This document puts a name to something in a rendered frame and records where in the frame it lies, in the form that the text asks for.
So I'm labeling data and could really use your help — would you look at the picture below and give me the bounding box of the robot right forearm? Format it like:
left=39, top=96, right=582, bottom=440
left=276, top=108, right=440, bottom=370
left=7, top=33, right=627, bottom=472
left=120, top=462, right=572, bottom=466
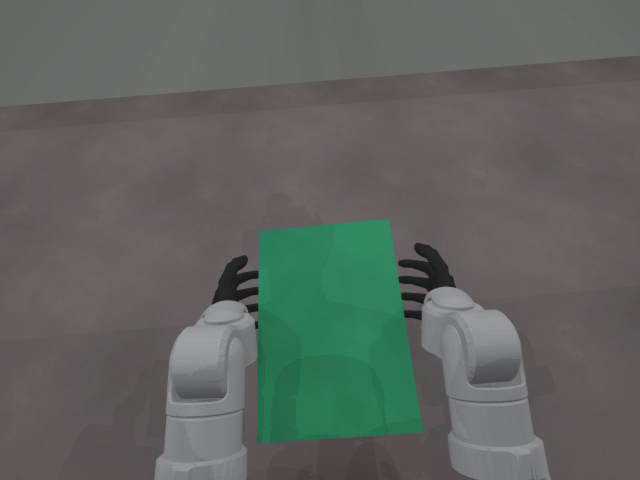
left=421, top=287, right=551, bottom=480

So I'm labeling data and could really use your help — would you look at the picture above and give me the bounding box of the robot left forearm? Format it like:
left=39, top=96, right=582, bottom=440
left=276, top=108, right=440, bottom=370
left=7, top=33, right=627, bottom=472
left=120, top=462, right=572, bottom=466
left=154, top=300, right=258, bottom=480

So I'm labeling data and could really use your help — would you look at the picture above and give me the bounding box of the robot left hand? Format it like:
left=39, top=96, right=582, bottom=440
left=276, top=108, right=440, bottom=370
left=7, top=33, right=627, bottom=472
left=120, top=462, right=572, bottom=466
left=212, top=255, right=259, bottom=329

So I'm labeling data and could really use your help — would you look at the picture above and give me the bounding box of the carton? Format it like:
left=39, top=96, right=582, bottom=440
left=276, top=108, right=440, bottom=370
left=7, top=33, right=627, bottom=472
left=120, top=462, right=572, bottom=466
left=257, top=219, right=423, bottom=444

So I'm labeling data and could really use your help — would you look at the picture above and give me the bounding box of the robot right hand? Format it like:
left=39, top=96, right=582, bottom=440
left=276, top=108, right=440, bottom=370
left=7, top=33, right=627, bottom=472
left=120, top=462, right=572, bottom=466
left=398, top=243, right=456, bottom=320

